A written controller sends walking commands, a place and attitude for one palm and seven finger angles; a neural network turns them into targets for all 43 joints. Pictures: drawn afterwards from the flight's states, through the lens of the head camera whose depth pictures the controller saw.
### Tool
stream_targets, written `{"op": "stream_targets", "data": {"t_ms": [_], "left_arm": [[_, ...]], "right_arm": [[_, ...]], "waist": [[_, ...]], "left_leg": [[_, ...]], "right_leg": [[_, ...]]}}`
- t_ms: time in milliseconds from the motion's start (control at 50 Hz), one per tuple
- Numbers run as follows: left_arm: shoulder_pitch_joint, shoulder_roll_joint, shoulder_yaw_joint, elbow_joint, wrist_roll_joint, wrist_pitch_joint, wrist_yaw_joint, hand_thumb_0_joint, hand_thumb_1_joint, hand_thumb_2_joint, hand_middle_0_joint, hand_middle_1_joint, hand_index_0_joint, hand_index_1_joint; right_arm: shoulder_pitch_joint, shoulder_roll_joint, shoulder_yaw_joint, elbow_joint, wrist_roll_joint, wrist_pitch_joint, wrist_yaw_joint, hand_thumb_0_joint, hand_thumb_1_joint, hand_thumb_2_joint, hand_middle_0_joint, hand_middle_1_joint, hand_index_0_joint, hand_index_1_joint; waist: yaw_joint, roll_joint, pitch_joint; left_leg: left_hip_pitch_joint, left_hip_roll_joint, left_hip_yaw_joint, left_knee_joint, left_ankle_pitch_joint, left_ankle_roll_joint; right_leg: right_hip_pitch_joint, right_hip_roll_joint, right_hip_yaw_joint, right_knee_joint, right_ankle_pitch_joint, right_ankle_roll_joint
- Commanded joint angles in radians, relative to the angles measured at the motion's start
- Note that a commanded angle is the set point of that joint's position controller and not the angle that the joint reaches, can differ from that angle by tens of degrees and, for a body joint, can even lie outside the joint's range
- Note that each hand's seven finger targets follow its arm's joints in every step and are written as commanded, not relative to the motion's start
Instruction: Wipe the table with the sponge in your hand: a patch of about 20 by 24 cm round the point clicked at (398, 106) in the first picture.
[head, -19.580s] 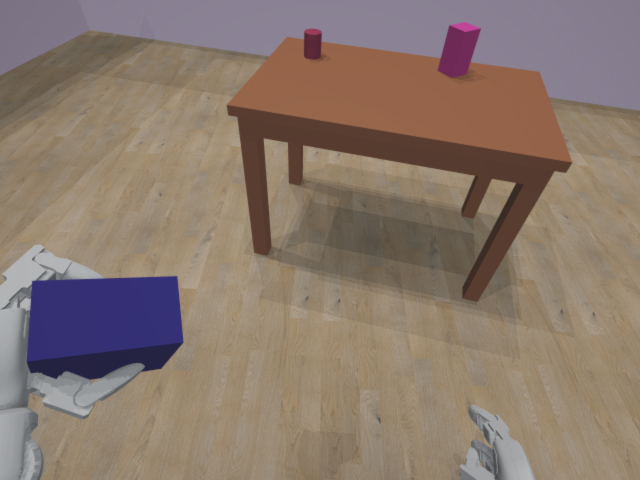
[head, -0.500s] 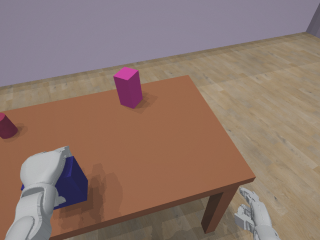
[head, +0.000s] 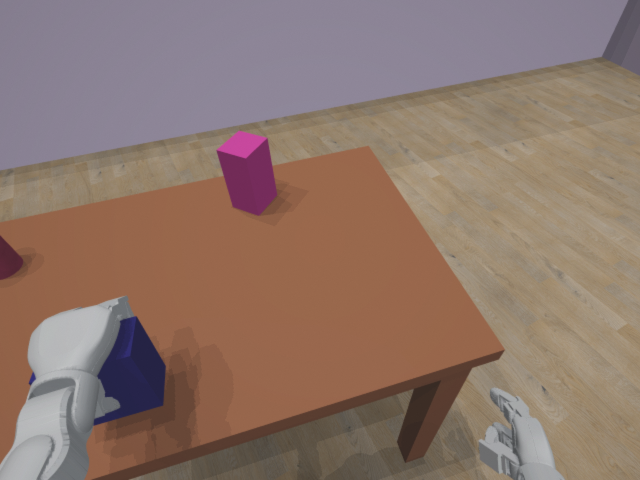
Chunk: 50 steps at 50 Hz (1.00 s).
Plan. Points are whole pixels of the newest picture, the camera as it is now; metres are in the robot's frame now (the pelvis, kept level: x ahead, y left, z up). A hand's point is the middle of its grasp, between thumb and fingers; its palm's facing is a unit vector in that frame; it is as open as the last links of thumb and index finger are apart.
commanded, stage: lower the sponge onto the table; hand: left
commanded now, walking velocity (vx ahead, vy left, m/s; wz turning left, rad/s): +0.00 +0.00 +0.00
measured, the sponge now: (112, 381) +0.21 +0.32 -0.01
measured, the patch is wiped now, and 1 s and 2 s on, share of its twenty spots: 0.00 0.00 0.05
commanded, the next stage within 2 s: wipe forward along the first lane in 1.06 s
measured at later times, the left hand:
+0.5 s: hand (106, 377) +0.20 +0.32 +0.01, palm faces -0.09 -0.07 -0.99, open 10.6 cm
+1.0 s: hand (116, 376) +0.21 +0.32 -0.01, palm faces -0.10 -0.07 -0.99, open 10.6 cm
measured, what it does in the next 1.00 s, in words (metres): stands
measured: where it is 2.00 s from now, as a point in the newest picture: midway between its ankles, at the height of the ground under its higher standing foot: outside the picture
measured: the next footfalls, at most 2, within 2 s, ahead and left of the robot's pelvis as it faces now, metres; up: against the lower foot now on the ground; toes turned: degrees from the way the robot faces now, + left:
none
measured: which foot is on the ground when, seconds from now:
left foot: down 0.00-1.00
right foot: down 0.00-1.00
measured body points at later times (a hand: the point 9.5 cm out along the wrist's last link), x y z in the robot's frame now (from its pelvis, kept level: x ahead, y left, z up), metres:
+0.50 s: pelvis -0.01 +0.01 +0.00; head -0.01 -0.01 +0.45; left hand +0.20 +0.32 +0.06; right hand +0.22 -0.21 -0.09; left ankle +0.00 +0.12 -0.74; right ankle +0.01 -0.13 -0.74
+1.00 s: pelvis -0.01 +0.01 -0.01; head +0.00 -0.01 +0.44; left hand +0.22 +0.32 +0.04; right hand +0.19 -0.23 -0.11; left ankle +0.00 +0.12 -0.74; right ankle +0.01 -0.13 -0.74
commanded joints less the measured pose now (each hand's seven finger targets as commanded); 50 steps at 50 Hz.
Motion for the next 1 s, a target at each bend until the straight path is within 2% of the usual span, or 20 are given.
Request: {"op": "stream_targets", "data": {"t_ms": [0,20,80,100,160,200,240,300,320,400,440,500,560,600,660,800,820,880,900,980], "left_arm": [[-0.134,0.268,0.174,-0.208,0.021,-0.011,0.051,0.0,0.1,1.3,-1.2,-1.6,-1.2,-1.6],[-0.135,0.226,0.141,-0.222,0.018,-0.019,0.056,0.0,0.1,1.3,-1.2,-1.6,-1.2,-1.6],[-0.111,0.232,0.155,-0.211,0.027,-0.033,0.076,0.0,0.1,1.3,-1.2,-1.6,-1.2,-1.6],[-0.135,0.267,0.183,-0.235,0.029,-0.033,0.084,0.0,0.1,1.3,-1.2,-1.6,-1.2,-1.6],[-0.131,0.203,0.127,-0.231,0.036,-0.045,0.103,0.0,0.1,1.3,-1.2,-1.6,-1.2,-1.6],[-0.148,0.245,0.164,-0.204,0.034,-0.034,0.112,0.0,0.1,1.3,-1.2,-1.6,-1.2,-1.6],[-0.181,0.197,0.113,-0.191,0.038,-0.035,0.114,0.0,0.1,1.3,-1.2,-1.6,-1.2,-1.6],[-0.231,0.229,0.127,-0.172,0.044,-0.027,0.117,0.0,0.1,1.3,-1.2,-1.6,-1.2,-1.6],[-0.226,0.183,0.087,-0.169,0.044,-0.029,0.116,0.0,0.1,1.3,-1.2,-1.6,-1.2,-1.6],[-0.259,0.218,0.107,-0.128,0.058,-0.021,0.117,0.0,0.1,1.3,-1.2,-1.6,-1.2,-1.6],[-0.236,0.203,0.103,-0.097,0.059,-0.022,0.118,0.0,0.1,1.3,-1.2,-1.6,-1.2,-1.6],[-0.233,0.216,0.117,-0.091,0.064,-0.012,0.121,0.0,0.1,1.3,-1.2,-1.6,-1.2,-1.6],[-0.224,0.194,0.1,-0.045,0.059,-0.01,0.122,0.0,0.1,1.3,-1.2,-1.6,-1.2,-1.6],[-0.247,0.227,0.126,-0.065,0.065,-0.012,0.125,0.0,0.1,1.3,-1.2,-1.6,-1.2,-1.6],[-0.242,0.173,0.077,-0.07,0.066,-0.028,0.132,0.0,0.1,1.3,-1.2,-1.6,-1.2,-1.6],[-0.288,0.222,0.12,-0.053,0.071,-0.047,0.161,0.0,0.1,1.3,-1.2,-1.6,-1.2,-1.6],[-0.286,0.181,0.085,-0.068,0.076,-0.054,0.166,0.0,0.1,1.3,-1.2,-1.6,-1.2,-1.6],[-0.233,0.17,0.088,0.002,0.068,-0.04,0.175,0.0,0.1,1.3,-1.2,-1.6,-1.2,-1.6],[-0.233,0.205,0.126,0.018,0.063,-0.031,0.178,0.0,0.1,1.3,-1.2,-1.6,-1.2,-1.6],[-0.193,0.164,0.086,0.031,0.069,-0.019,0.173,0.0,0.1,1.3,-1.2,-1.6,-1.2,-1.6]], "right_arm": [[-0.163,-0.122,-0.046,-0.166,-0.006,-0.051,-0.001,0.0,-0.9,-0.9,0.2,0.3,0.2,0.3],[-0.158,-0.113,-0.046,-0.172,-0.006,-0.053,0.0,0.0,-0.9,-0.9,0.2,0.3,0.2,0.3],[-0.151,-0.115,-0.056,-0.165,-0.008,-0.054,0.0,0.0,-0.9,-0.9,0.2,0.3,0.2,0.3],[-0.16,-0.119,-0.054,-0.163,-0.008,-0.054,-0.001,0.0,-0.9,-0.9,0.2,0.3,0.2,0.3],[-0.152,-0.11,-0.059,-0.161,-0.01,-0.062,0.0,0.0,-0.9,-0.9,0.2,0.3,0.2,0.3],[-0.157,-0.116,-0.056,-0.151,-0.008,-0.058,-0.005,0.0,-0.9,-0.9,0.2,0.3,0.2,0.3],[-0.159,-0.108,-0.055,-0.151,-0.005,-0.06,-0.006,0.0,-0.9,-0.9,0.2,0.3,0.2,0.3],[-0.165,-0.113,-0.053,-0.144,-0.003,-0.059,-0.011,0.0,-0.9,-0.9,0.2,0.3,0.2,0.3],[-0.164,-0.103,-0.051,-0.151,-0.002,-0.062,-0.011,0.0,-0.9,-0.9,0.2,0.3,0.2,0.3],[-0.163,-0.11,-0.048,-0.142,-0.005,-0.059,-0.013,0.0,-0.9,-0.9,0.2,0.3,0.2,0.3],[-0.159,-0.107,-0.049,-0.142,-0.004,-0.058,-0.011,0.0,-0.9,-0.9,0.2,0.3,0.2,0.3],[-0.163,-0.112,-0.048,-0.144,-0.004,-0.051,-0.007,0.0,-0.9,-0.9,0.2,0.3,0.2,0.3],[-0.156,-0.111,-0.049,-0.145,-0.001,-0.048,-0.007,0.0,-0.9,-0.9,0.2,0.3,0.2,0.3],[-0.155,-0.116,-0.051,-0.144,-0.002,-0.045,-0.008,0.0,-0.9,-0.9,0.2,0.3,0.2,0.3],[-0.145,-0.109,-0.055,-0.148,-0.003,-0.052,-0.005,0.0,-0.9,-0.9,0.2,0.3,0.2,0.3],[-0.125,-0.119,-0.064,-0.132,-0.004,-0.052,-0.011,0.0,-0.9,-0.9,0.2,0.3,0.2,0.3],[-0.125,-0.11,-0.065,-0.138,-0.003,-0.056,-0.009,0.0,-0.9,-0.9,0.2,0.3,0.2,0.3],[-0.117,-0.116,-0.068,-0.127,0.0,-0.051,-0.005,0.0,-0.9,-0.9,0.2,0.3,0.2,0.3],[-0.115,-0.123,-0.067,-0.121,0.001,-0.047,-0.007,0.0,-0.9,-0.9,0.2,0.3,0.2,0.3],[-0.118,-0.12,-0.07,-0.131,0.004,-0.044,0.0,0.0,-0.9,-0.9,0.2,0.3,0.2,0.3]], "waist": [[0.022,-0.018,-0.195],[0.015,-0.007,-0.206],[0.021,-0.027,-0.197],[0.021,0.015,-0.196],[0.015,0.016,-0.206],[0.016,0.008,-0.181],[0.006,-0.011,-0.183],[0.004,-0.003,-0.183],[-0.002,0.004,-0.185],[0.005,0.018,-0.186],[0.007,-0.019,-0.189],[0.013,0.019,-0.192],[0.006,-0.025,-0.172],[0.011,0.006,-0.201],[-0.003,0.003,-0.201],[-0.008,0.008,-0.231],[-0.009,0.027,-0.253],[-0.01,-0.026,-0.221],[-0.005,-0.04,-0.213],[0.001,-0.034,-0.231]], "left_leg": [[0.073,-0.019,-0.044,-0.04,0.235,0.027],[0.066,-0.017,-0.034,-0.04,0.231,0.031],[0.067,-0.016,-0.037,-0.028,0.233,0.03],[0.073,-0.014,-0.048,-0.034,0.224,0.026],[0.08,-0.007,-0.045,-0.03,0.229,0.025],[0.071,-0.012,-0.051,-0.033,0.201,0.025],[0.062,-0.012,-0.043,-0.036,0.169,0.028],[0.063,-0.014,-0.051,-0.044,0.134,0.026],[0.059,-0.012,-0.04,-0.042,0.129,0.03],[0.053,-0.017,-0.046,-0.049,0.118,0.024],[0.037,-0.017,-0.038,-0.043,0.134,0.026],[0.04,-0.018,-0.042,-0.045,0.137,0.021],[0.013,-0.018,-0.035,-0.041,0.12,0.027],[0.024,-0.02,-0.04,-0.041,0.126,0.023],[0.029,-0.015,-0.036,-0.024,0.142,0.028],[0.021,-0.015,-0.043,-0.009,0.126,0.028],[0.026,-0.013,-0.034,-0.002,0.145,0.029],[0.001,-0.01,-0.033,0.006,0.146,0.028],[-0.009,-0.011,-0.038,-0.001,0.131,0.027],[-0.017,-0.013,-0.025,0.012,0.159,0.03]], "right_leg": [[0.05,0.014,0.059,-0.057,0.168,-0.073],[0.054,0.008,0.037,-0.049,0.163,-0.067],[0.037,0.007,0.044,-0.05,0.167,-0.067],[0.031,0.015,0.063,-0.053,0.147,-0.075],[0.016,0.011,0.04,-0.045,0.14,-0.071],[0.006,0.018,0.061,-0.056,0.118,-0.075],[-0.007,0.014,0.039,-0.054,0.089,-0.068],[-0.014,0.021,0.056,-0.057,0.058,-0.072],[-0.015,0.015,0.034,-0.051,0.054,-0.067],[-0.017,0.024,0.048,-0.052,0.048,-0.074],[-0.008,0.019,0.03,-0.047,0.061,-0.07],[-0.007,0.022,0.046,-0.048,0.062,-0.075],[-0.017,0.018,0.032,-0.048,0.052,-0.069],[-0.008,0.023,0.047,-0.043,0.056,-0.075],[-0.03,0.019,0.029,-0.033,0.072,-0.07],[-0.049,0.025,0.041,-0.016,0.059,-0.072],[-0.045,0.02,0.024,-0.004,0.075,-0.07],[-0.061,0.019,0.022,-0.006,0.084,-0.067],[-0.055,0.023,0.033,-0.01,0.069,-0.07],[-0.045,0.016,0.019,0.006,0.104,-0.067]]}}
